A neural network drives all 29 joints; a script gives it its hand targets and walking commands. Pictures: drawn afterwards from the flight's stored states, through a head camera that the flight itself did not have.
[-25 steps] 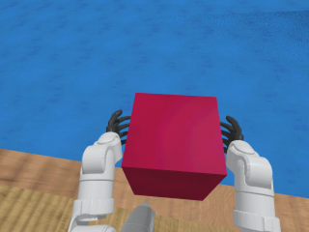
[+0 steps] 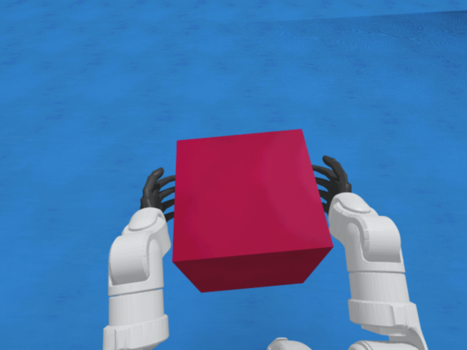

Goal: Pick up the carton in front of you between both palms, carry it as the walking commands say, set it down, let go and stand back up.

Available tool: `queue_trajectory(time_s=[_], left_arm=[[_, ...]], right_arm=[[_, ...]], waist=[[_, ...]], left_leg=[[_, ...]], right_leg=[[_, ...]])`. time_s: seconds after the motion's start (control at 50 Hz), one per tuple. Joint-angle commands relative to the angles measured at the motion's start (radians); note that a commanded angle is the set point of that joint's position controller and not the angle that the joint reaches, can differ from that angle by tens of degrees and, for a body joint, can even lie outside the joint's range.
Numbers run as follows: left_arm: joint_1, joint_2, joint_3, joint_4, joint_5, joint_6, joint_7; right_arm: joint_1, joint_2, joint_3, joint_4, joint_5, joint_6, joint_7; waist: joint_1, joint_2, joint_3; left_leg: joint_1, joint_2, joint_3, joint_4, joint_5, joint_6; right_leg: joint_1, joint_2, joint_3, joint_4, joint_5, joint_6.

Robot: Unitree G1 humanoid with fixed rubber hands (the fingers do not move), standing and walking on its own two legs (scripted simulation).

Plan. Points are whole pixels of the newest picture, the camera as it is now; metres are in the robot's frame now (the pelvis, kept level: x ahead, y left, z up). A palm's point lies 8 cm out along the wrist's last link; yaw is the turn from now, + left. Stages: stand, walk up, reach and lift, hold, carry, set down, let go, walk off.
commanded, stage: carry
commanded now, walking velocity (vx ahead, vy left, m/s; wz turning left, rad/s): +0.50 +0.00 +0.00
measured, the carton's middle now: (246, 219) +0.34 -0.01 +0.03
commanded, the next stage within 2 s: none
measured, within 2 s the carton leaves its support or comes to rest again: neither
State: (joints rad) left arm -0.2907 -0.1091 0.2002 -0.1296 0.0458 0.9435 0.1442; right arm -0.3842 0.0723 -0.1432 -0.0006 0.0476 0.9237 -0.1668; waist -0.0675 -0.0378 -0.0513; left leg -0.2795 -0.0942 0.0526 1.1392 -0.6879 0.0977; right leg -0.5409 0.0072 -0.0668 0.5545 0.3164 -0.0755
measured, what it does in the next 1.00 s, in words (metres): goes down: right foot 0.12 m lower, then left foot 0.12 m lower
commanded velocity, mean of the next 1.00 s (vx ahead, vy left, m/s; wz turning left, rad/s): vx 0.50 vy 0.00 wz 0.00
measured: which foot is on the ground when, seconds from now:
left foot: down 0.00-0.02, up 0.04-0.42, down 0.44-0.88, up 0.90-1.00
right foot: up 0.00-0.00, down 0.02-0.46, up 0.48-0.86, down 0.88-1.00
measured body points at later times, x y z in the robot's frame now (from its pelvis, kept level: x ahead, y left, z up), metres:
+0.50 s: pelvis +0.40 +0.01 -0.16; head +0.42 +0.01 +0.29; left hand +0.75 +0.16 -0.07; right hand +0.74 -0.14 -0.07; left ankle +0.51 +0.07 -0.89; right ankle +0.17 -0.08 -0.70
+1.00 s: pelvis +0.74 -0.04 -0.15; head +0.76 -0.05 +0.30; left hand +1.06 +0.13 -0.07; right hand +1.08 -0.18 -0.07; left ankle +0.61 +0.07 -0.79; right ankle +0.80 -0.11 -0.89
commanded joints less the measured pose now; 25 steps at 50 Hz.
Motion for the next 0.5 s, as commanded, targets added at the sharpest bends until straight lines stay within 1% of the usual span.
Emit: queue_trajectory(time_s=[0.0,0.02,0.04,0.06,0.08,0.1,0.12,0.14,0.16,0.18,0.2,0.22,0.24,0.26,0.28,0.3,0.32,0.34,0.36,0.38,0.4,0.42,0.44,0.46,0.48], left_arm=[[-0.481,-0.639,-0.634,-0.028,-0.195,0.007,-0.049],[-0.483,-0.609,-0.625,-0.005,-0.201,0.019,-0.044],[-0.497,-0.601,-0.650,0.010,-0.240,0.029,-0.041],[-0.538,-0.637,-0.670,0.007,-0.269,0.033,-0.044],[-0.587,-0.664,-0.690,-0.014,-0.307,0.034,-0.046],[-0.639,-0.714,-0.707,-0.020,-0.341,0.033,-0.055],[-0.681,-0.760,-0.721,-0.027,-0.362,0.031,-0.068],[-0.730,-0.799,-0.732,-0.030,-0.382,0.025,-0.081],[-0.755,-0.828,-0.741,-0.029,-0.398,0.018,-0.092],[-0.770,-0.847,-0.745,-0.018,-0.404,0.008,-0.100],[-0.750,-0.870,-0.742,0.000,-0.406,-0.001,-0.107],[-0.740,-0.885,-0.743,0.003,-0.403,-0.010,-0.111],[-0.710,-0.886,-0.743,0.017,-0.397,-0.016,-0.113],[-0.677,-0.882,-0.738,0.025,-0.386,-0.024,-0.113],[-0.641,-0.875,-0.736,0.033,-0.376,-0.030,-0.111],[-0.616,-0.859,-0.736,0.024,-0.369,-0.035,-0.108],[-0.593,-0.842,-0.730,0.026,-0.362,-0.039,-0.104],[-0.572,-0.819,-0.727,0.018,-0.356,-0.040,-0.101],[-0.561,-0.798,-0.726,0.011,-0.350,-0.036,-0.097],[-0.551,-0.775,-0.722,0.010,-0.342,-0.029,-0.092],[-0.548,-0.753,-0.720,0.011,-0.336,-0.021,-0.086],[-0.543,-0.730,-0.709,0.015,-0.316,-0.013,-0.081],[-0.558,-0.716,-0.694,0.009,-0.307,-0.003,-0.076],[-0.537,-0.687,-0.679,0.008,-0.309,0.016,-0.066],[-0.498,-0.677,-0.661,-0.011,-0.312,0.025,-0.056]], right_arm=[[-0.457,0.746,0.597,-0.104,0.186,0.017,0.091],[-0.433,0.711,0.560,-0.092,0.146,0.028,0.077],[-0.360,0.660,0.508,-0.063,0.114,0.043,0.060],[-0.376,0.636,0.475,-0.079,0.085,0.050,0.047],[-0.377,0.629,0.455,-0.079,0.070,0.055,0.040],[-0.391,0.637,0.443,-0.081,0.059,0.052,0.037],[-0.413,0.665,0.443,-0.086,0.044,0.047,0.038],[-0.448,0.688,0.448,-0.089,0.044,0.040,0.044],[-0.473,0.721,0.464,-0.096,0.054,0.028,0.053],[-0.507,0.757,0.487,-0.114,0.060,0.017,0.062],[-0.514,0.780,0.515,-0.126,0.075,0.006,0.071],[-0.538,0.794,0.540,-0.140,0.084,-0.003,0.078],[-0.537,0.803,0.557,-0.141,0.094,-0.011,0.083],[-0.532,0.806,0.572,-0.164,0.102,-0.017,0.087],[-0.533,0.801,0.581,-0.169,0.108,-0.020,0.087],[-0.515,0.793,0.587,-0.175,0.111,-0.022,0.088],[-0.506,0.779,0.593,-0.191,0.113,-0.022,0.086],[-0.496,0.760,0.594,-0.197,0.115,-0.020,0.082],[-0.478,0.735,0.588,-0.198,0.113,-0.015,0.077],[-0.451,0.706,0.578,-0.193,0.110,-0.007,0.072],[-0.414,0.678,0.564,-0.186,0.106,0.003,0.067],[-0.385,0.655,0.548,-0.176,0.095,0.012,0.063],[-0.396,0.606,0.535,-0.185,0.083,0.022,0.059],[-0.373,0.604,0.538,-0.146,0.101,0.036,0.054],[-0.349,0.605,0.555,-0.145,0.127,0.039,0.051]], waist=[[0.256,-0.062,-0.338],[0.166,-0.197,-0.340],[0.141,-0.124,-0.402],[0.166,-0.058,-0.371],[0.160,0.009,-0.361],[0.148,0.059,-0.341],[0.122,0.110,-0.292],[0.119,0.086,-0.252],[0.131,0.055,-0.225],[0.136,-0.007,-0.272],[0.136,-0.025,-0.273],[0.161,0.010,-0.253],[0.189,-0.010,-0.272],[0.198,0.011,-0.257],[0.207,-0.004,-0.255],[0.219,-0.032,-0.242],[0.222,-0.073,-0.247],[0.225,-0.068,-0.238],[0.224,-0.064,-0.230],[0.191,-0.055,-0.236],[0.111,-0.038,-0.279],[0.011,0.001,-0.366],[0.057,0.198,-0.407],[0.000,0.225,-0.515],[-0.054,0.264,-0.595]], left_leg=[[-0.170,0.080,0.008,0.471,0.756,-0.052],[-0.519,-0.004,-0.018,0.664,-0.007,-0.078],[-0.677,0.019,-0.102,0.617,0.043,-0.073],[-0.704,0.060,-0.109,0.533,0.078,-0.069],[-0.780,0.104,-0.167,0.453,0.133,-0.059],[-0.756,0.133,-0.180,0.380,0.152,-0.063],[-0.650,0.154,-0.181,0.221,0.249,-0.074],[-0.563,0.150,-0.148,0.067,0.253,-0.086],[-0.486,0.139,-0.097,-0.007,0.314,-0.093],[-0.472,0.142,-0.085,0.090,0.489,-0.074],[-0.512,0.141,-0.074,0.032,0.531,-0.065],[-0.601,0.158,-0.102,-0.134,0.727,-0.055],[-0.621,0.123,-0.048,-0.212,0.795,-0.047],[-0.530,0.118,-0.038,-0.396,0.915,-0.051],[-0.409,0.097,-0.005,-0.515,1.004,-0.050],[-0.317,0.082,0.031,-0.603,1.067,-0.049],[-0.236,0.069,0.059,-0.647,1.115,-0.040],[-0.194,0.060,0.069,-0.688,1.140,-0.038],[-0.167,0.064,0.069,-0.737,1.149,-0.031],[-0.119,0.065,0.081,-0.787,1.135,-0.020],[0.022,0.075,0.096,-0.839,1.133,-0.010],[0.265,0.107,0.073,-0.812,1.019,-0.013],[0.544,0.315,-0.107,-0.553,1.481,0.060],[0.840,0.459,-0.368,-0.382,1.618,0.180],[0.868,0.541,-0.591,-0.488,1.210,0.282]], right_leg=[[0.565,-0.001,-0.026,-0.119,-0.016,-0.072],[0.832,-0.198,0.236,0.128,0.437,-0.137],[0.922,-0.307,0.483,0.109,0.288,-0.225],[0.835,-0.305,0.573,0.052,-0.007,-0.259],[0.783,-0.341,0.673,0.061,-0.172,-0.299],[0.686,-0.348,0.708,0.056,-0.237,-0.296],[0.504,-0.336,0.649,0.015,-0.279,-0.295],[0.389,-0.306,0.617,-0.023,-0.333,-0.291],[0.302,-0.277,0.541,-0.058,-0.243,-0.265],[0.339,-0.280,0.499,0.005,-0.176,-0.237],[0.374,-0.246,0.450,0.019,-0.155,-0.205],[0.448,-0.154,0.381,0.108,-0.259,-0.168],[0.516,-0.113,0.337,0.126,-0.251,-0.152],[0.461,-0.079,0.286,0.137,-0.344,-0.139],[0.423,-0.051,0.247,0.144,-0.388,-0.129],[0.389,-0.036,0.206,0.159,-0.417,-0.120],[0.373,-0.021,0.189,0.198,-0.449,-0.113],[0.378,-0.018,0.181,0.233,-0.459,-0.102],[0.406,-0.017,0.177,0.278,-0.447,-0.092],[0.442,-0.015,0.165,0.365,-0.353,-0.080],[0.437,-0.021,0.141,0.525,-0.222,-0.061],[0.338,-0.028,0.088,0.694,-0.195,-0.033],[0.033,0.032,0.066,0.974,-0.809,0.027],[-0.273,0.052,0.099,1.156,-1.022,0.064],[-0.411,0.047,0.106,1.210,-0.972,0.070]])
